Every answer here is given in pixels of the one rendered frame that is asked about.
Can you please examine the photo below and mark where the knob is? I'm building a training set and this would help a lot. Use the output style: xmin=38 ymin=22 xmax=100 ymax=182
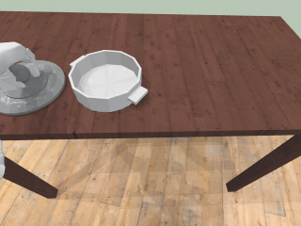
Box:
xmin=8 ymin=64 xmax=31 ymax=83

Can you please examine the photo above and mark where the table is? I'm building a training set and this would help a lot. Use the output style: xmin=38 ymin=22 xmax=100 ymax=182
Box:
xmin=0 ymin=10 xmax=301 ymax=199

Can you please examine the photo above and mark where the robot left hand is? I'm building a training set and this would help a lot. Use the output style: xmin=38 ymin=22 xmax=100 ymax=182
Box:
xmin=0 ymin=41 xmax=40 ymax=91

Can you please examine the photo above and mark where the lid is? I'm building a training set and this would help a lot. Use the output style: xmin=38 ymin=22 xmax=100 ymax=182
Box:
xmin=0 ymin=60 xmax=66 ymax=116

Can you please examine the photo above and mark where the pot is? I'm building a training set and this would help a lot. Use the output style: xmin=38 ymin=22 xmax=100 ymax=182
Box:
xmin=68 ymin=50 xmax=148 ymax=113

